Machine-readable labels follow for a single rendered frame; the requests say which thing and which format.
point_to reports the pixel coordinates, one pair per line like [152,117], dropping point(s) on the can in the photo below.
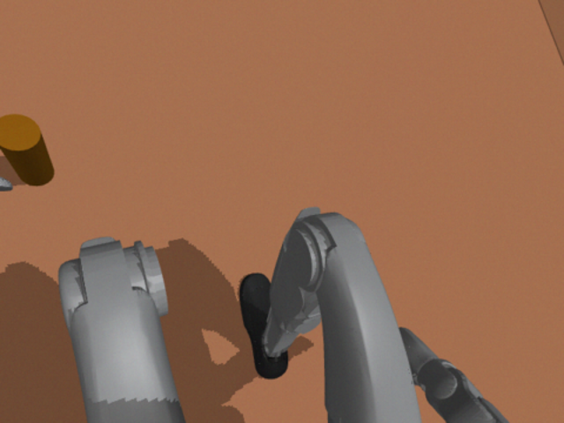
[23,146]

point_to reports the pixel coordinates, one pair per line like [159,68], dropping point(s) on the right robot foot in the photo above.
[255,306]

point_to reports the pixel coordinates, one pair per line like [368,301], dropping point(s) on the right robot hand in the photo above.
[418,353]

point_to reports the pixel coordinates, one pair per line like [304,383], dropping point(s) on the right robot arm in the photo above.
[453,396]

